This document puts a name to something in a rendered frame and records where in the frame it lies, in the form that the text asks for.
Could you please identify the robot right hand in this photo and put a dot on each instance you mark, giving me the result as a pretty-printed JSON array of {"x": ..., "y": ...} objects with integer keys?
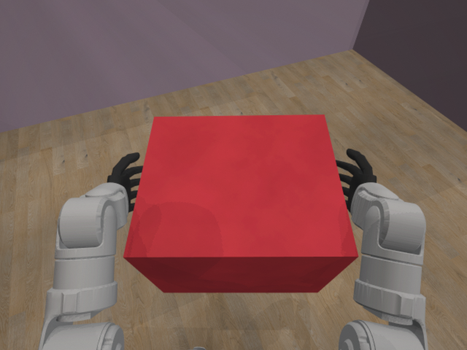
[{"x": 361, "y": 175}]

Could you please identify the robot left forearm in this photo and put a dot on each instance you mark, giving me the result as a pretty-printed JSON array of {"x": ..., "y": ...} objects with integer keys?
[{"x": 86, "y": 237}]

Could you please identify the robot left upper arm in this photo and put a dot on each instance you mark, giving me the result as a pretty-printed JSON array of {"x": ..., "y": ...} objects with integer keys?
[{"x": 94, "y": 336}]

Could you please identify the carton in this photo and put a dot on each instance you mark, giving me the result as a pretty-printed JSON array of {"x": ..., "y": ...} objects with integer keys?
[{"x": 248, "y": 203}]

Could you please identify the robot left hand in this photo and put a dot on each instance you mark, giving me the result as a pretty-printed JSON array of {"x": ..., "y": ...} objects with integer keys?
[{"x": 121, "y": 175}]

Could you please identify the robot right upper arm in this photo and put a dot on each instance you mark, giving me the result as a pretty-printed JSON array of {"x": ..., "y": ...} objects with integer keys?
[{"x": 364, "y": 335}]

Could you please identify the robot right forearm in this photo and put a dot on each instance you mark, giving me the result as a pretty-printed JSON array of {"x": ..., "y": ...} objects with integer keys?
[{"x": 394, "y": 237}]

